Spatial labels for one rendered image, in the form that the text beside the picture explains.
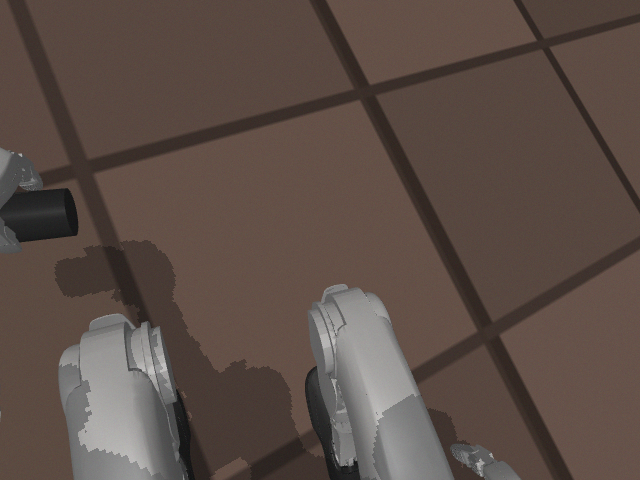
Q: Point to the right robot foot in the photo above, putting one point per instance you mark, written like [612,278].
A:
[321,424]

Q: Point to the right robot hand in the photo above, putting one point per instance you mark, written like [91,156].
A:
[483,463]

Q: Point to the left robot foot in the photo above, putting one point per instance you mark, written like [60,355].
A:
[184,436]

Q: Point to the can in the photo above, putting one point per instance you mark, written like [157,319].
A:
[39,215]

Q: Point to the left robot hand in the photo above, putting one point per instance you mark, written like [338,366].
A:
[15,169]

